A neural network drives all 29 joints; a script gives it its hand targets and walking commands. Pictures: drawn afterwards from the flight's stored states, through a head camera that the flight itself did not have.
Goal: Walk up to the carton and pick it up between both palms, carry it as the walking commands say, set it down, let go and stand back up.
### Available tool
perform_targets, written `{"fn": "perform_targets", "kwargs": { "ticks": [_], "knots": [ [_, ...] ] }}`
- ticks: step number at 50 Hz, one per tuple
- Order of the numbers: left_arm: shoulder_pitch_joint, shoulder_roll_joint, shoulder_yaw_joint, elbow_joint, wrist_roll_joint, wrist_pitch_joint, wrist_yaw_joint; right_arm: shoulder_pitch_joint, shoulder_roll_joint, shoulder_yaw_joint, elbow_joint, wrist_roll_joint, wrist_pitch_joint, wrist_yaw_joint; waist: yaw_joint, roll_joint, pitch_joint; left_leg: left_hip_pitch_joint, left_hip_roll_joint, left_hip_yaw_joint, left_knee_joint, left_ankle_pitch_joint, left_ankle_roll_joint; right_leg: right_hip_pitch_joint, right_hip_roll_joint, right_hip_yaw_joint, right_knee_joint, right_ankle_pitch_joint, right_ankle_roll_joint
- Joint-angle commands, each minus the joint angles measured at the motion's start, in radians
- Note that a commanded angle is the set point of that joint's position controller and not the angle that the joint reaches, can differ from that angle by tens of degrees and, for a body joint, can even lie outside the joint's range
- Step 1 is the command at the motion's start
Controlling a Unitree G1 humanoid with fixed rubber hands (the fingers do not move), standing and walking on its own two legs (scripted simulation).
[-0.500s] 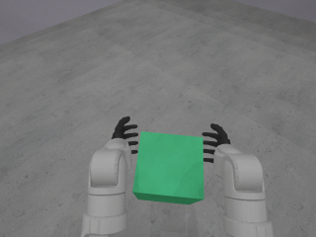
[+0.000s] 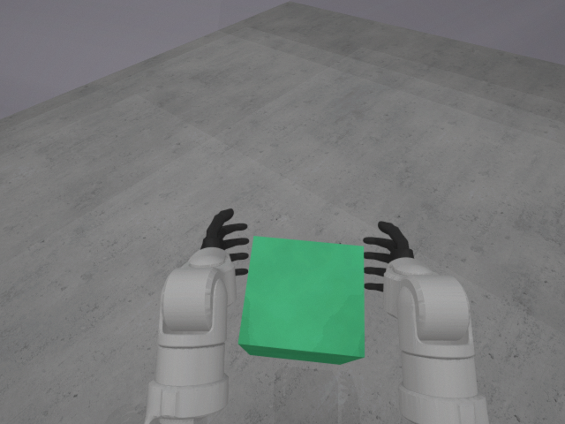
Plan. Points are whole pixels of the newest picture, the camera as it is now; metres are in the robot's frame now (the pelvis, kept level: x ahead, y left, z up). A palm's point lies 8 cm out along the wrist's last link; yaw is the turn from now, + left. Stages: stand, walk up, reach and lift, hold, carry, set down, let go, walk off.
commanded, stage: carry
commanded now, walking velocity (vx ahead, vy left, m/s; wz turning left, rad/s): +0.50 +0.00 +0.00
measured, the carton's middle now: (300, 306) +0.31 +0.00 -0.02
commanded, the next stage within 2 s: none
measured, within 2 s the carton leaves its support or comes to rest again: neither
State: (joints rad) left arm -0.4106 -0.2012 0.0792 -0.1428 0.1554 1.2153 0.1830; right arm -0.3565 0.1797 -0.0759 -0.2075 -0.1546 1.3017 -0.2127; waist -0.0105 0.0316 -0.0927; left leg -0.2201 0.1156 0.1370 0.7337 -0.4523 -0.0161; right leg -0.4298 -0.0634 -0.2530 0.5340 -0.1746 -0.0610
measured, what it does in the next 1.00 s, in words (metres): walks ahead: left foot, then right foot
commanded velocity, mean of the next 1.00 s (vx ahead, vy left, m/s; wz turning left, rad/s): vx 0.50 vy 0.00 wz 0.00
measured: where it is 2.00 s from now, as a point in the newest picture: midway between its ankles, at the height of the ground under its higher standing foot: (294, 235)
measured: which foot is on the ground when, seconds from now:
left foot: up 0.00-0.26, down 0.28-0.64, up 0.66-0.92, down 0.94-1.00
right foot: down 0.00-0.32, up 0.34-0.58, down 0.60-0.98, up 1.00-1.00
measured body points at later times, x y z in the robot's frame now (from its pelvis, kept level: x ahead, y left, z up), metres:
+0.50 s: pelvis +0.31 +0.02 +0.01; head +0.35 +0.01 +0.46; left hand +0.64 +0.12 +0.08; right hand +0.62 -0.12 +0.07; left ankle +0.30 +0.12 -0.73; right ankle +0.32 -0.10 -0.69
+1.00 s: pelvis +0.64 +0.00 -0.01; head +0.66 +0.01 +0.44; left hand +0.97 +0.13 +0.09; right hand +0.96 -0.11 +0.08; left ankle +0.72 +0.10 -0.73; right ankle +0.49 -0.10 -0.70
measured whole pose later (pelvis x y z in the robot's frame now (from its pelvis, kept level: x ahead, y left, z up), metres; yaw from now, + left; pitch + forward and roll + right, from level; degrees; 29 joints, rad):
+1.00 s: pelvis +0.64 +0.00 -0.01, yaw +0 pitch +4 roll +2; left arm -0.43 -0.21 0.12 -0.16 0.18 1.24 0.23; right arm -0.40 0.20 -0.06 -0.13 -0.14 1.27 -0.25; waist 0.00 -0.04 -0.04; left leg -0.44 0.05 0.24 0.56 -0.14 0.06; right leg -0.19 -0.13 -0.16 0.81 -0.49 0.01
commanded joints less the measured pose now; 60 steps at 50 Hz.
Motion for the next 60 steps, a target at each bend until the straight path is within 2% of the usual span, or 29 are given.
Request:
{"fn": "perform_targets", "kwargs": {
  "ticks": [1,3,6,11,14,15,16,17,18,19,21,23,26,30,31,32,33,35,37,40,44,47,48,49,50,52,54,57,60],
  "knots": [
    [-0.275,-1.109,-0.536,0.054,-0.401,0.036,-0.286,-0.548,1.048,0.590,-0.079,0.464,-0.059,0.312,0.027,-0.235,-0.317,-0.514,-0.033,-0.079,0.351,-0.065,0.037,0.683,-0.386,0.590,-0.199,0.347,-0.160],
    [-0.318,-1.122,-0.555,0.021,-0.414,0.030,-0.280,-0.556,1.069,0.591,-0.074,0.479,-0.064,0.313,0.028,-0.133,-0.309,-0.522,0.004,-0.103,0.242,-0.043,0.032,0.654,-0.362,0.470,-0.197,0.319,-0.125],
    [-0.345,-1.107,-0.552,-0.034,-0.419,0.024,-0.274,-0.525,1.081,0.583,-0.063,0.492,-0.066,0.306,0.024,-0.164,-0.286,-0.420,-0.025,-0.045,0.021,0.052,0.009,0.591,-0.285,0.292,-0.214,0.279,-0.085],
    [-0.321,-1.091,-0.560,-0.025,-0.414,0.039,-0.282,-0.519,1.063,0.594,-0.101,0.476,-0.059,0.291,0.020,-0.189,-0.234,-0.264,-0.082,0.091,-0.235,0.316,0.016,0.529,-0.214,0.104,-0.199,0.359,-0.048],
    [-0.302,-1.090,-0.568,-0.017,-0.417,0.046,-0.286,-0.471,1.068,0.597,-0.076,0.467,-0.058,0.292,-0.006,-0.119,-0.326,0.176,-0.112,0.148,-0.297,0.372,0.066,0.326,-0.118,-0.032,0.085,0.412,0.029],
    [-0.313,-1.082,-0.568,-0.008,-0.407,0.049,-0.294,-0.440,1.070,0.588,-0.044,0.447,-0.060,0.294,-0.030,-0.035,-0.400,0.375,0.016,-0.025,-0.301,0.397,0.090,0.179,-0.083,-0.028,0.277,0.247,0.060],
    [-0.340,-1.085,-0.570,0.008,-0.416,0.063,-0.307,-0.420,1.069,0.577,0.010,0.422,-0.067,0.293,-0.027,0.198,-0.434,0.524,0.217,-0.422,-0.364,0.472,0.211,-0.071,0.024,0.021,0.532,-0.129,0.084],
    [-0.367,-1.105,-0.572,0.033,-0.431,0.059,-0.313,-0.475,1.097,0.592,0.016,0.441,-0.075,0.292,-0.018,0.266,-0.405,0.578,0.331,-0.565,-0.384,0.605,0.296,-0.273,0.019,0.139,0.682,-0.368,0.065],
    [-0.399,-1.116,-0.564,0.053,-0.446,0.051,-0.316,-0.510,1.102,0.580,0.004,0.435,-0.084,0.288,-0.023,0.148,-0.376,0.540,0.328,-0.521,-0.373,0.636,0.295,-0.333,-0.026,0.207,0.712,-0.363,0.047],
    [-0.414,-1.122,-0.554,0.058,-0.448,0.043,-0.315,-0.532,1.105,0.572,-0.017,0.431,-0.088,0.287,-0.029,0.086,-0.359,0.493,0.310,-0.471,-0.383,0.603,0.283,-0.365,-0.056,0.227,0.694,-0.342,0.039],
    [-0.413,-1.142,-0.536,0.030,-0.454,0.032,-0.303,-0.595,1.113,0.566,-0.084,0.442,-0.091,0.283,-0.018,0.021,-0.313,0.372,0.263,-0.330,-0.439,0.453,0.226,-0.330,-0.098,0.236,0.482,-0.312,0.041],
    [-0.390,-1.146,-0.518,0.020,-0.453,0.033,-0.291,-0.603,1.105,0.565,-0.113,0.446,-0.087,0.279,-0.012,0.070,-0.315,0.285,0.213,-0.193,-0.464,0.412,0.207,-0.205,-0.065,0.173,0.278,-0.268,0.052],
    [-0.350,-1.124,-0.523,-0.024,-0.444,0.038,-0.277,-0.542,1.091,0.580,-0.117,0.448,-0.072,0.278,-0.009,0.108,-0.329,0.229,0.175,-0.081,-0.463,0.380,0.178,-0.049,-0.012,0.086,0.080,-0.066,0.047],
    [-0.303,-1.101,-0.554,-0.040,-0.435,0.051,-0.280,-0.483,1.076,0.597,-0.127,0.438,-0.060,0.284,0.001,0.043,-0.357,0.135,0.077,0.053,-0.252,0.400,0.088,0.281,0.026,-0.025,-0.140,0.061,0.040],
    [-0.281,-1.100,-0.556,-0.023,-0.427,0.053,-0.284,-0.472,1.070,0.602,-0.117,0.434,-0.057,0.288,0.017,-0.019,-0.398,0.009,0.050,0.073,-0.075,0.387,0.059,0.460,-0.051,0.084,-0.137,0.005,0.014],
    [-0.224,-1.083,-0.545,0.044,-0.390,0.045,-0.285,-0.541,1.055,0.622,-0.131,0.440,-0.053,0.296,0.031,-0.272,-0.409,-0.192,-0.025,0.049,0.105,0.202,0.024,0.580,-0.249,0.447,-0.206,-0.035,-0.075],
    [-0.226,-1.087,-0.532,0.071,-0.387,0.044,-0.285,-0.534,1.044,0.609,-0.098,0.432,-0.049,0.301,0.028,-0.369,-0.356,-0.423,-0.085,-0.001,0.228,-0.030,0.024,0.699,-0.331,0.625,-0.230,0.088,-0.145],
    [-0.296,-1.113,-0.536,0.039,-0.395,0.034,-0.284,-0.551,1.059,0.590,-0.064,0.468,-0.058,0.312,0.025,-0.209,-0.337,-0.545,-0.031,-0.084,0.346,-0.058,0.040,0.729,-0.382,0.577,-0.174,0.382,-0.171],
    [-0.332,-1.121,-0.552,0.005,-0.408,0.027,-0.280,-0.553,1.074,0.589,-0.053,0.483,-0.064,0.313,0.028,-0.125,-0.307,-0.528,-0.002,-0.098,0.200,-0.045,0.031,0.670,-0.344,0.429,-0.178,0.376,-0.118],
    [-0.359,-1.106,-0.555,-0.038,-0.417,0.025,-0.278,-0.518,1.081,0.583,-0.040,0.488,-0.065,0.304,0.021,-0.167,-0.278,-0.423,-0.040,-0.031,-0.007,0.073,0.011,0.603,-0.268,0.268,-0.190,0.353,-0.084],
    [-0.341,-1.098,-0.561,-0.025,-0.414,0.039,-0.283,-0.526,1.066,0.588,-0.077,0.474,-0.059,0.293,0.018,-0.185,-0.241,-0.270,-0.088,0.085,-0.228,0.287,0.019,0.533,-0.210,0.111,-0.181,0.403,-0.053],
    [-0.322,-1.098,-0.562,-0.016,-0.419,0.047,-0.287,-0.477,1.075,0.587,-0.054,0.462,-0.059,0.292,-0.008,-0.116,-0.334,0.174,-0.116,0.141,-0.300,0.370,0.071,0.326,-0.116,-0.024,0.093,0.441,0.027],
    [-0.337,-1.090,-0.566,-0.007,-0.408,0.049,-0.295,-0.448,1.077,0.580,-0.025,0.441,-0.062,0.294,-0.034,-0.029,-0.411,0.378,0.016,-0.036,-0.299,0.393,0.096,0.178,-0.083,-0.019,0.287,0.257,0.057],
    [-0.361,-1.094,-0.566,0.014,-0.418,0.062,-0.309,-0.429,1.073,0.570,0.023,0.417,-0.069,0.293,-0.032,0.202,-0.438,0.526,0.215,-0.431,-0.359,0.493,0.217,-0.077,0.026,0.030,0.533,-0.155,0.079],
    [-0.394,-1.110,-0.567,0.045,-0.432,0.058,-0.315,-0.488,1.097,0.578,0.031,0.432,-0.077,0.291,-0.023,0.251,-0.398,0.567,0.315,-0.549,-0.372,0.666,0.289,-0.261,0.020,0.143,0.672,-0.376,0.060],
    [-0.440,-1.125,-0.546,0.060,-0.452,0.040,-0.314,-0.545,1.105,0.562,0.000,0.427,-0.091,0.286,-0.031,0.088,-0.356,0.496,0.304,-0.467,-0.375,0.611,0.286,-0.361,-0.054,0.227,0.688,-0.344,0.034],
    [-0.431,-1.141,-0.526,0.034,-0.452,0.028,-0.303,-0.602,1.114,0.560,-0.063,0.436,-0.093,0.284,-0.021,0.018,-0.306,0.381,0.257,-0.333,-0.428,0.470,0.233,-0.332,-0.091,0.232,0.472,-0.324,0.037],
    [-0.379,-1.141,-0.508,0.016,-0.444,0.030,-0.287,-0.591,1.101,0.570,-0.104,0.443,-0.085,0.280,-0.011,0.083,-0.317,0.262,0.191,-0.152,-0.455,0.416,0.204,-0.143,-0.038,0.139,0.195,-0.201,0.047],
    [-0.352,-1.117,-0.521,-0.037,-0.441,0.039,-0.277,-0.521,1.088,0.579,-0.102,0.444,-0.069,0.282,-0.011,0.105,-0.329,0.225,0.154,-0.059,-0.428,0.374,0.166,0.002,0.004,0.053,0.018,-0.023,0.043]
  ]
}}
